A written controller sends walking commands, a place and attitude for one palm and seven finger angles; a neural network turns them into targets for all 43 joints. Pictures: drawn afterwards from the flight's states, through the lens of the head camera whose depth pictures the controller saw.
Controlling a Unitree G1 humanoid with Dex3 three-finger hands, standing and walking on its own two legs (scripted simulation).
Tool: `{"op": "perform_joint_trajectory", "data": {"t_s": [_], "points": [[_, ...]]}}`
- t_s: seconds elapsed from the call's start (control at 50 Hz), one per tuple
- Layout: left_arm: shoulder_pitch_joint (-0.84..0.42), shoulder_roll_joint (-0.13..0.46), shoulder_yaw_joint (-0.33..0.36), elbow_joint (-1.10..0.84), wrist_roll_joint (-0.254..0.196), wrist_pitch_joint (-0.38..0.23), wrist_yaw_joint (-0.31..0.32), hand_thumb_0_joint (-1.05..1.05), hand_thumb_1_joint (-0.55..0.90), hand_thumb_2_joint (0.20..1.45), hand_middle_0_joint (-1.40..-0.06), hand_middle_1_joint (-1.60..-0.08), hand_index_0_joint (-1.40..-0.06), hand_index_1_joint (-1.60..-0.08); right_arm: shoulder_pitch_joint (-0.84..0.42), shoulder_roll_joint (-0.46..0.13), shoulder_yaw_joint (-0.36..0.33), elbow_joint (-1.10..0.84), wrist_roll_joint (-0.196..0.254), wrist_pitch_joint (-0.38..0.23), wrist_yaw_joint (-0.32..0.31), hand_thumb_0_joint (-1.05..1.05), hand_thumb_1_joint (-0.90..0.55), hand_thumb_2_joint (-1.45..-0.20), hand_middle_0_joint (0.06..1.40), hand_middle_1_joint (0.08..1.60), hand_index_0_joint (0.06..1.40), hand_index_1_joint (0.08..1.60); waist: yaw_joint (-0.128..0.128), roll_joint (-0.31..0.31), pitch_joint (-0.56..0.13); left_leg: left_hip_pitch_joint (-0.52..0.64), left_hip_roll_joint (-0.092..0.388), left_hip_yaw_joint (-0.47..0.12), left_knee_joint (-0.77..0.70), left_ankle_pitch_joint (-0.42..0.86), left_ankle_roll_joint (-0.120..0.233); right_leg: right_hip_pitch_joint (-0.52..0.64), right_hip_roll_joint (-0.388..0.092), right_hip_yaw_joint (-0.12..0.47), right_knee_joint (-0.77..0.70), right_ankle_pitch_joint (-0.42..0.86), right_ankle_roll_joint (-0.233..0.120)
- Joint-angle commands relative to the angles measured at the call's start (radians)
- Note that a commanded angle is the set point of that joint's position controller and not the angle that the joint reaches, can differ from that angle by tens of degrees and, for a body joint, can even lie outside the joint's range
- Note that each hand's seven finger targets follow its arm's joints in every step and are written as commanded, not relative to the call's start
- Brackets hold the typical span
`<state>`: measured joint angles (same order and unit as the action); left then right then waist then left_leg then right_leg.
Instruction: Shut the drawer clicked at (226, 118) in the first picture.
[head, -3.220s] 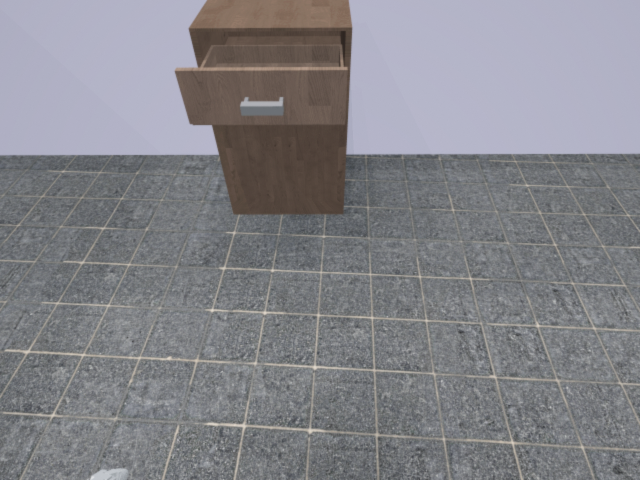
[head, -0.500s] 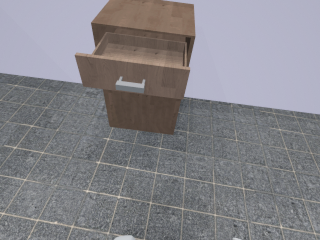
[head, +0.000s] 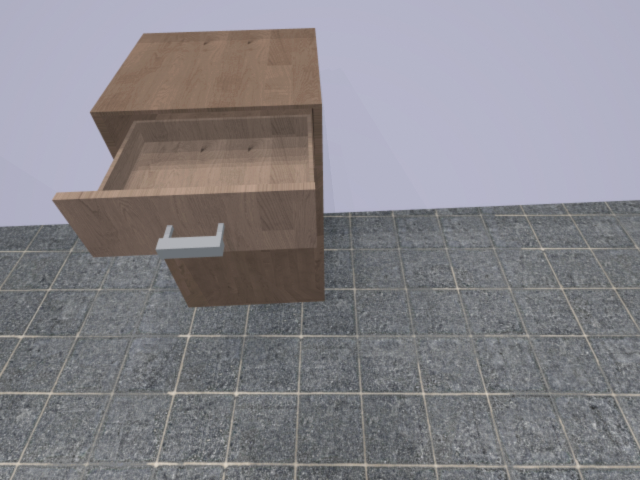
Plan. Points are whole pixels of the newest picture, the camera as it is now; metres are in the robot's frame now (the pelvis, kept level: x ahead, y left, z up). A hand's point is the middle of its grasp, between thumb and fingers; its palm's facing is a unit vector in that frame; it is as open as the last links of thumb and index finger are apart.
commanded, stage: take the last steps up to it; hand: left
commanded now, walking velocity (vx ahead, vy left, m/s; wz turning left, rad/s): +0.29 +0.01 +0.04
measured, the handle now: (193, 238) +0.54 +0.25 -0.06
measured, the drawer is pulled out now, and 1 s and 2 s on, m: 0.27 0.27 0.27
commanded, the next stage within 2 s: come to a stop and stand still in 0.40 s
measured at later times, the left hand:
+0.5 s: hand out of the picture +0.07 +0.16 -0.19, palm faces +0.15 -0.98 -0.14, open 7.3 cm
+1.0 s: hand (226, 439) +0.22 +0.15 -0.16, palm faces +0.07 -0.96 -0.28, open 7.4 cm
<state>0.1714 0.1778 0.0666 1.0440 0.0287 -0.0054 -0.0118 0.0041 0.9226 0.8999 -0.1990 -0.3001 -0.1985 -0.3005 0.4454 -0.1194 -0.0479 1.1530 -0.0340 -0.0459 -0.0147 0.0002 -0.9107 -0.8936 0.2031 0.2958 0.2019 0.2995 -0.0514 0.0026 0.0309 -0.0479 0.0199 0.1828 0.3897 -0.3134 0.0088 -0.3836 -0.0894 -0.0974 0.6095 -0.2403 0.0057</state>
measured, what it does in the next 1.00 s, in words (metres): walks ahead: right foot, then left foot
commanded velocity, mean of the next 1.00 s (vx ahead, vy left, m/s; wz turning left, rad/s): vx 0.03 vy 0.02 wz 0.02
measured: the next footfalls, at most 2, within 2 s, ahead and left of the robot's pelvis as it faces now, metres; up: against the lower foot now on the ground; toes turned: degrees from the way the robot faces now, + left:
right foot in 0.02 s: +0.12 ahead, -0.12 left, +0.00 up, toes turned -7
left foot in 0.46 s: +0.25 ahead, +0.12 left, +0.00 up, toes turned +10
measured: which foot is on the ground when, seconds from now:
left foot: down 0.00-0.02, up 0.04-0.44, down 0.46-0.90, up 0.92-1.00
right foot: up 0.00-0.00, down 0.02-0.48, up 0.50-0.86, down 0.88-1.00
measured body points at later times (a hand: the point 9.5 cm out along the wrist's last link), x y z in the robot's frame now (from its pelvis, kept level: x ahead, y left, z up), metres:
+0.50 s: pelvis +0.15 +0.01 -0.01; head +0.16 +0.03 +0.44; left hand +0.06 +0.22 -0.17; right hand +0.26 -0.22 -0.14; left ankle +0.21 +0.11 -0.74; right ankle +0.08 -0.11 -0.73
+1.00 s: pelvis +0.16 -0.04 +0.00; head +0.18 -0.08 +0.45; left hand +0.21 +0.20 -0.13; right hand +0.21 -0.27 -0.17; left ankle +0.16 +0.10 -0.70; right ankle +0.19 -0.12 -0.74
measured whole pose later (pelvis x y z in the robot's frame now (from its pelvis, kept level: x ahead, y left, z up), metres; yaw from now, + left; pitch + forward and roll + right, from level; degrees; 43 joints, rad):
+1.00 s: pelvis +0.16 -0.04 +0.00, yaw +2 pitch -2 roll +2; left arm 0.20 0.14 0.03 1.03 0.02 0.01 0.04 0.00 0.91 0.90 -0.20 -0.30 -0.20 -0.30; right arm 0.21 -0.18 -0.07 1.07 -0.01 0.05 -0.03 0.00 -0.92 -0.89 0.20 0.30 0.20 0.30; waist -0.01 0.04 0.05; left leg -0.34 0.02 0.05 0.79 -0.43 -0.02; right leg -0.25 -0.02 -0.08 0.53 -0.26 -0.06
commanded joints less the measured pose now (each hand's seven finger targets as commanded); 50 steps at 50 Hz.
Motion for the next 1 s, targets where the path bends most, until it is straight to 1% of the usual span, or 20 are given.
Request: {"op": "perform_joint_trajectory", "data": {"t_s": [0.0, 0.02, 0.04, 0.08, 0.14, 0.32, 0.36, 0.4, 0.42, 0.44, 0.46, 0.48, 0.52, 0.58, 0.76, 0.82, 0.84, 0.88, 0.92, 0.98], "points": [[0.322, 0.181, 0.036, 0.040, 0.005, -0.056, 0.013, 0.000, 0.900, 0.900, -0.200, -0.300, -0.200, -0.300, -0.001, -0.072, -0.004, -0.067, 0.021, -0.022, 0.009, 0.000, -0.900, -0.900, 0.200, 0.300, 0.200, 0.300, 0.159, -0.272, -0.085, -0.480, 0.054, -0.001, 0.445, -0.082, 0.032, 0.558, -0.236, 0.336, -0.260, -0.042, -0.129], [0.408, 0.239, 0.040, 0.047, -0.013, -0.055, 0.018, 0.000, 0.900, 0.900, -0.200, -0.300, -0.200, -0.300, -0.068, -0.089, 0.003, -0.110, 0.019, -0.017, 0.013, 0.000, -0.900, -0.900, 0.200, 0.300, 0.200, 0.300, 0.183, -0.258, -0.102, -0.601, 0.012, -0.062, 0.678, -0.285, 0.022, 0.573, -0.355, 0.534, -0.370, 0.015, -0.206], [0.350, 0.224, 0.040, 0.038, -0.014, -0.059, 0.023, 0.000, 0.900, 0.900, -0.200, -0.300, -0.200, -0.300, -0.094, -0.103, -0.009, -0.109, 0.018, -0.011, 0.014, 0.000, -0.900, -0.900, 0.200, 0.300, 0.200, 0.300, 0.162, -0.241, -0.095, -0.610, 0.053, -0.148, 0.795, -0.224, 0.028, 0.472, -0.350, 0.533, -0.400, -0.087, -0.216], [0.186, 0.126, 0.020, -0.008, -0.014, -0.056, 0.032, 0.000, 0.900, 0.900, -0.200, -0.300, -0.200, -0.300, -0.103, -0.092, -0.020, -0.098, 0.011, 0.002, 0.018, 0.000, -0.900, -0.900, 0.200, 0.300, 0.200, 0.300, 0.091, -0.106, 0.025, -0.589, 0.120, -0.175, 0.808, -0.052, 0.015, 0.275, -0.281, 0.351, -0.442, -0.152, -0.180], [0.148, 0.059, 0.001, -0.015, -0.007, -0.070, 0.032, 0.000, 0.900, 0.900, -0.200, -0.300, -0.200, -0.300, -0.049, -0.055, -0.016, -0.073, 0.004, 0.023, 0.020, 0.000, -0.900, -0.900, 0.200, 0.300, 0.200, 0.300, 0.032, -0.104, 0.064, -0.488, 0.122, -0.142, 0.711, 0.038, -0.020, 0.146, -0.204, 0.157, -0.457, 0.054, -0.147], [0.239, 0.113, 0.003, 0.042, -0.003, -0.072, 0.028, 0.000, 0.900, 0.900, -0.200, -0.300, -0.200, -0.300, -0.245, -0.062, -0.007, -0.160, 0.012, 0.013, 0.038, 0.000, -0.900, -0.900, 0.200, 0.300, 0.200, 0.300, 0.082, -0.116, 0.059, -0.409, 0.072, -0.081, 0.317, 0.058, -0.023, 0.243, -0.197, 0.112, -0.406, 0.210, -0.164], [0.246, 0.115, 0.006, 0.052, -0.002, -0.064, 0.030, 0.000, 0.900, 0.900, -0.200, -0.300, -0.200, -0.300, -0.250, -0.071, -0.005, -0.164, 0.013, 0.005, 0.036, 0.000, -0.900, -0.900, 0.200, 0.300, 0.200, 0.300, 0.077, -0.128, 0.061, -0.322, 0.061, -0.073, 0.232, 0.063, -0.013, 0.234, -0.195, 0.110, -0.355, 0.220, -0.151], [0.232, 0.106, 0.005, 0.056, -0.008, -0.054, 0.031, 0.000, 0.900, 0.900, -0.200, -0.300, -0.200, -0.300, -0.158, -0.091, -0.003, -0.134, 0.010, -0.004, 0.025, 0.000, -0.900, -0.900, 0.200, 0.300, 0.200, 0.300, 0.031, -0.081, 0.030, -0.137, 0.032, -0.050, 0.080, 0.138, -0.003, 0.196, -0.133, 0.055, -0.225, 0.233, -0.110], [0.245, 0.077, -0.004, 0.055, -0.011, -0.049, 0.028, 0.000, 0.900, 0.900, -0.200, -0.300, -0.200, -0.300, -0.078, -0.140, -0.013, -0.108, 0.007, -0.010, 0.016, 0.000, -0.900, -0.900, 0.200, 0.300, 0.200, 0.300, 0.002, 0.013, -0.015, 0.021, 0.080, -0.104, 0.043, 0.203, 0.020, 0.113, -0.083, 0.017, -0.068, 0.181, -0.079], [0.260, 0.027, -0.012, 0.039, -0.017, -0.047, 0.023, 0.000, 0.900, 0.900, -0.200, -0.300, -0.200, -0.300, 0.005, -0.237, -0.033, -0.099, -0.003, -0.013, 0.003, 0.000, -0.900, -0.900, 0.200, 0.300, 0.200, 0.300, -0.023, 0.210, -0.068, 0.157, 0.289, -0.358, -0.012, 0.304, 0.112, -0.063, 0.023, -0.062, 0.157, -0.096, -0.031], [0.230, 0.017, -0.020, 0.000, -0.009, -0.049, 0.024, 0.000, 0.900, 0.900, -0.200, -0.300, -0.200, -0.300, 0.059, -0.288, -0.038, -0.096, 0.007, 0.000, -0.001, 0.000, -0.900, -0.900, 0.200, 0.300, 0.200, 0.300, -0.033, 0.260, -0.064, 0.143, 0.429, -0.508, -0.081, 0.382, 0.207, -0.153, 0.064, -0.050, 0.389, -0.386, -0.019], [0.188, 0.034, -0.016, 0.007, -0.006, -0.043, 0.033, 0.000, 0.900, 0.900, -0.200, -0.300, -0.200, -0.300, 0.022, -0.244, -0.027, -0.094, 0.007, -0.002, -0.012, 0.000, -0.900, -0.900, 0.200, 0.300, 0.200, 0.300, -0.033, 0.221, -0.063, 0.081, 0.412, -0.498, -0.110, 0.385, 0.214, -0.170, 0.031, 0.029, 0.504, -0.366, -0.025], [0.187, 0.016, -0.017, 0.041, -0.012, -0.031, 0.033, 0.000, 0.900, 0.900, -0.200, -0.300, -0.200, -0.300, -0.147, -0.149, 0.004, -0.128, 0.014, -0.004, -0.021, 0.000, -0.900, -0.900, 0.200, 0.300, 0.200, 0.300, 0.038, 0.111, 0.015, -0.100, 0.336, -0.335, -0.117, 0.546, 0.176, -0.097, -0.027, 0.089, 0.473, -0.236, -0.004], [0.280, -0.017, -0.032, 0.091, -0.020, 0.003, 0.044, 0.000, 0.900, 0.900, -0.200, -0.300, -0.200, -0.300, -0.238, -0.129, 0.018, -0.133, 0.022, -0.008, -0.032, 0.000, -0.900, -0.900, 0.200, 0.300, 0.200, 0.300, 0.096, 0.087, -0.045, -0.150, 0.267, -0.178, -0.098, 0.792, 0.137, 0.075, -0.017, 0.082, 0.291, -0.134, 0.031], [0.166, 0.039, -0.009, -0.009, -0.007, 0.042, 0.052, 0.000, 0.900, 0.900, -0.200, -0.300, -0.200, -0.300, -0.234, -0.193, -0.032, -0.133, 0.012, 0.044, -0.036, 0.000, -0.900, -0.900, 0.200, 0.300, 0.200, 0.300, 0.060, 0.133, -0.012, -0.145, 0.306, -0.235, -0.049, 0.672, 0.167, 0.070, 0.024, 0.061, 0.146, -0.164, 0.014], [0.196, 0.043, -0.007, -0.012, -0.006, 0.026, 0.052, 0.000, 0.900, 0.900, -0.200, -0.300, -0.200, -0.300, -0.241, -0.186, -0.036, -0.138, 0.016, 0.051, -0.025, 0.000, -0.900, -0.900, 0.200, 0.300, 0.200, 0.300, 0.083, 0.110, -0.051, -0.169, 0.236, -0.202, 0.032, 0.493, 0.106, 0.187, 0.031, 0.045, -0.097, 0.039, 0.012], [0.194, 0.077, -0.006, -0.015, -0.002, 0.014, 0.056, 0.000, 0.900, 0.900, -0.200, -0.300, -0.200, -0.300, -0.233, -0.156, -0.032, -0.139, 0.023, 0.052, -0.018, 0.000, -0.900, -0.900, 0.200, 0.300, 0.200, 0.300, 0.083, 0.019, -0.057, -0.195, 0.164, -0.162, 0.107, 0.340, 0.050, 0.219, -0.018, 0.118, -0.219, 0.189, 0.001], [0.142, 0.179, 0.004, -0.037, -0.003, -0.004, 0.056, 0.000, 0.900, 0.900, -0.200, -0.300, -0.200, -0.300, -0.212, -0.088, -0.018, -0.152, 0.030, 0.070, -0.007, 0.000, -0.900, -0.900, 0.200, 0.300, 0.200, 0.300, 0.065, -0.227, -0.047, -0.266, 0.012, -0.095, 0.275, -0.160, -0.035, 0.171, -0.276, 0.334, -0.317, 0.445, -0.142], [0.088, 0.155, 0.002, -0.041, -0.006, -0.005, 0.059, 0.000, 0.900, 0.900, -0.200, -0.300, -0.200, -0.300, -0.224, -0.100, -0.023, -0.139, 0.024, 0.092, -0.010, 0.000, -0.900, -0.900, 0.200, 0.300, 0.200, 0.300, 0.062, -0.177, -0.020, -0.280, 0.018, -0.181, 0.472, -0.198, -0.029, 0.115, -0.266, 0.337, -0.344, 0.383, -0.202], [0.041, 0.147, 0.007, -0.061, -0.007, -0.005, 0.058, 0.000, 0.900, 0.900, -0.200, -0.300, -0.200, -0.300, -0.170, -0.104, -0.022, -0.109, 0.021, 0.091, -0.002, 0.000, -0.900, -0.900, 0.200, 0.300, 0.200, 0.300, 0.051, -0.117, -0.005, -0.340, 0.021, -0.197, 0.572, -0.111, -0.042, 0.163, -0.208, 0.243, -0.323, 0.342, -0.183]]}}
